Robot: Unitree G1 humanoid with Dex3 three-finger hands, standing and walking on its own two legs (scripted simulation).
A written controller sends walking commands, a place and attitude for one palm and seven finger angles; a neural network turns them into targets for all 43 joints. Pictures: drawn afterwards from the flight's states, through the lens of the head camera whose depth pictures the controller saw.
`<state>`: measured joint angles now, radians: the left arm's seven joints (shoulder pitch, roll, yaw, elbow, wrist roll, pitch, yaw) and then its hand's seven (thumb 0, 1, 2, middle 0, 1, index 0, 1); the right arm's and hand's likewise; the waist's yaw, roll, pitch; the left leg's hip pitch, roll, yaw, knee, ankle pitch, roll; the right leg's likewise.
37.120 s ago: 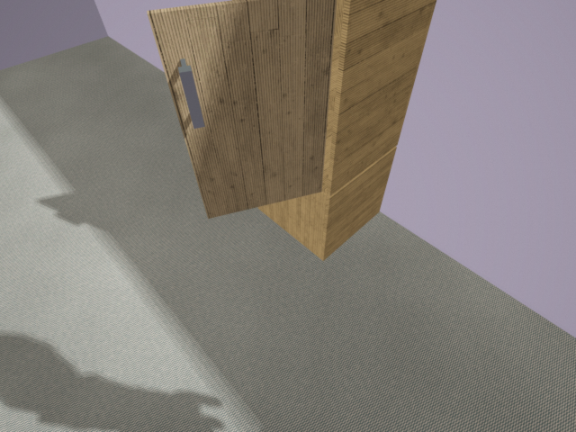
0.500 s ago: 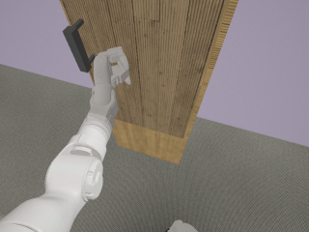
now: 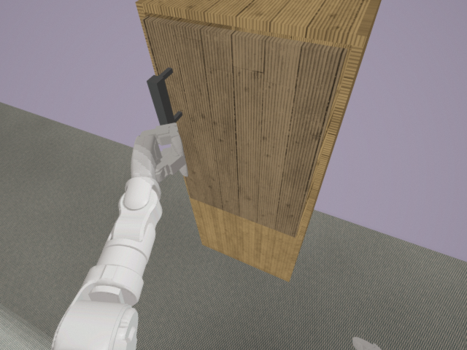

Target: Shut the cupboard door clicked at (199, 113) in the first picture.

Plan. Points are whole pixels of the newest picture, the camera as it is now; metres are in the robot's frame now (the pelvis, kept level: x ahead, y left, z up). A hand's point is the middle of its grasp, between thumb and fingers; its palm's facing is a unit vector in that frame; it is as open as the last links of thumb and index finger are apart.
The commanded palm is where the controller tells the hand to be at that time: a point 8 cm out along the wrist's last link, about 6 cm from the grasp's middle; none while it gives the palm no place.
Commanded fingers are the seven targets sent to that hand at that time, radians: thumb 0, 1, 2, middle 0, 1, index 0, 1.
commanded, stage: draw the hand back to the body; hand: left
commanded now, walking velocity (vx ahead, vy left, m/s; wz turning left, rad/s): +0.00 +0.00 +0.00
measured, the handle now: (168, 100) +0.61 +0.15 +0.10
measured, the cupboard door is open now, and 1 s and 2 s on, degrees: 0 0 0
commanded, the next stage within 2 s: step back with the hand held close in 1.28 s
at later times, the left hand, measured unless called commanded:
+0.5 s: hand (92, 225) +0.27 +0.20 +0.14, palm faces +0.20 -0.95 -0.24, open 3.4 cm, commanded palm +0.23 +0.24 +0.16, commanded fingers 0.00 0.90 0.90 -0.72 -0.87 -0.72 -0.87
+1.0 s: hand out of the picture +0.17 +0.32 +0.17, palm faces +0.53 -0.74 -0.42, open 6.8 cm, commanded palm +0.13 +0.34 +0.19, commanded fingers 0.00 0.90 0.90 -0.20 -0.30 -0.20 -0.30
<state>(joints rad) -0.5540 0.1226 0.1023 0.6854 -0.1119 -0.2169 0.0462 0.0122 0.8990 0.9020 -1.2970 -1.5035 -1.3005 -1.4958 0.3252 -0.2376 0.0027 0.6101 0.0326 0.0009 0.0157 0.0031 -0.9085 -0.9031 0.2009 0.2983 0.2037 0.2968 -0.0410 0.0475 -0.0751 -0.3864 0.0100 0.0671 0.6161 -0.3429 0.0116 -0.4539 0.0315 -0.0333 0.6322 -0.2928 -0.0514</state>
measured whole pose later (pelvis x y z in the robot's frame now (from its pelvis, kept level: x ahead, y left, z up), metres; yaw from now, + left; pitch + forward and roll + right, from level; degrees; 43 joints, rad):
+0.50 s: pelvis -0.01 +0.01 +0.02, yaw +2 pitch -4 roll +0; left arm 0.07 0.25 0.05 -0.04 -0.06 -0.06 0.07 0.01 0.89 0.90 -0.98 -1.15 -0.99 -1.15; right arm 0.16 -0.22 0.05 0.58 0.03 0.00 -0.06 0.01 -0.91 -0.90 0.20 0.30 0.20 0.30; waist 0.04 0.06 0.01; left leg -0.08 -0.01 0.04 0.40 -0.24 0.03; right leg -0.13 0.02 -0.06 0.39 -0.19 -0.03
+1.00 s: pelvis +0.00 +0.03 +0.02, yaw +2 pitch -5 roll -1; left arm 0.48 0.35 0.36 -0.34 -0.06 -0.08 0.12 0.01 0.89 0.90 -0.32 -0.43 -0.32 -0.42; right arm 0.22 -0.24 0.01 0.63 0.01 -0.06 -0.06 0.01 -0.91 -0.90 0.20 0.30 0.20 0.30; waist 0.07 0.08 0.00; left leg -0.06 -0.03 0.03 0.41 -0.26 0.05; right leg -0.09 0.00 -0.06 0.38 -0.21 -0.01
